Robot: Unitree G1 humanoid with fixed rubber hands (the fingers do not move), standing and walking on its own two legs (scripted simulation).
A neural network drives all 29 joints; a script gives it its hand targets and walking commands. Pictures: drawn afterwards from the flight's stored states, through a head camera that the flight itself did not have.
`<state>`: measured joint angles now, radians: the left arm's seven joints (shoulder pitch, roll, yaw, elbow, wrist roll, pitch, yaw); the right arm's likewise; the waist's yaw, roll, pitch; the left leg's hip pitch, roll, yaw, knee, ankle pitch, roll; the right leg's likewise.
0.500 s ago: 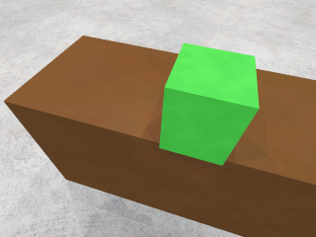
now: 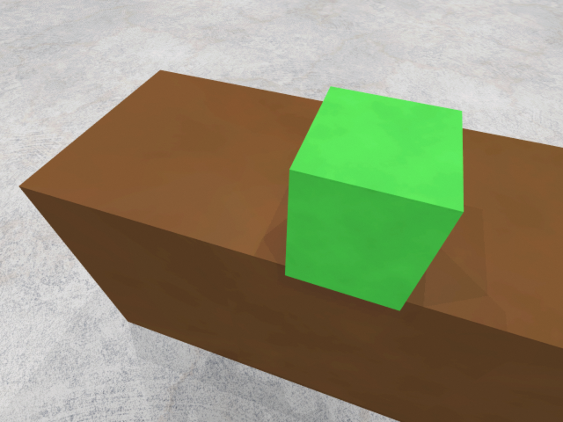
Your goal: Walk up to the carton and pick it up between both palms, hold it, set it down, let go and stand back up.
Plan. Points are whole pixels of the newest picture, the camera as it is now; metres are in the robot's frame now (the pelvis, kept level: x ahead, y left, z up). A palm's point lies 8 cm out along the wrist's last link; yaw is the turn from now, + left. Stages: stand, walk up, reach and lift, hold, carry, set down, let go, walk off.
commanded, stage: walk up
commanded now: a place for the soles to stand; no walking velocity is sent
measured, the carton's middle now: (365, 200) +0.44 -0.10 +0.07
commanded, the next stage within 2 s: none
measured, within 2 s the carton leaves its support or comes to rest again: neither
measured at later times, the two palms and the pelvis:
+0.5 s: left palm out of the picture +0.04 +0.22 -0.13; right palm out of the picture +0.01 -0.25 -0.14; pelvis +0.01 -0.01 +0.01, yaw -5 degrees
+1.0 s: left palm out of the picture +0.03 +0.22 -0.13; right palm out of the picture +0.01 -0.25 -0.13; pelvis +0.01 -0.01 +0.01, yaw -11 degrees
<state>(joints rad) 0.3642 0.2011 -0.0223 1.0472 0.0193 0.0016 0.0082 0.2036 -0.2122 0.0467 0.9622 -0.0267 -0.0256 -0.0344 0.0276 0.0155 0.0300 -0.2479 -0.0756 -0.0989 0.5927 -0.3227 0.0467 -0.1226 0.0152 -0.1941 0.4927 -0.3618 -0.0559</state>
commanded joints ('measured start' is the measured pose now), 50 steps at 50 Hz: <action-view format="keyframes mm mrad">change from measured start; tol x8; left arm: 1 91 159 43 -21 1 -10 7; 16 89 44 30 -52 10 -41 11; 20 95 158 57 -30 -15 -35 20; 50 20 110 15 -5 -12 -45 32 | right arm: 1 9 -98 -28 -46 1 -11 -7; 8 126 -153 -56 -4 13 -22 -9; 17 -75 -114 -42 5 24 -2 1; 25 26 -112 -25 96 6 12 5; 50 -13 -134 -27 148 18 25 -1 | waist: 1 -12 -58 42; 10 -50 108 57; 18 33 39 -44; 23 -6 -99 63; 50 -11 -33 30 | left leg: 1 -96 90 -19 -5 210 7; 5 -6 127 -81 -56 322 17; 10 161 340 -383 -267 350 190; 14 164 299 -230 -272 431 149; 16 31 218 -79 -220 469 75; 18 -69 115 15 -158 263 0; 20 -7 107 12 -173 18 -24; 28 101 148 8 -236 221 -6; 50 174 176 78 -273 141 15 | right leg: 1 43 -233 245 -125 280 -83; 6 -74 -133 162 15 256 -33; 9 -217 -30 154 150 -133 31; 11 -289 -39 188 177 -202 33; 14 -213 -48 204 95 -32 41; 16 16 -67 209 -77 232 28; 18 143 -134 304 -74 401 -3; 21 -48 -242 437 -163 258 -65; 28 -3 -163 340 -122 456 -17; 50 -163 -102 387 -91 301 2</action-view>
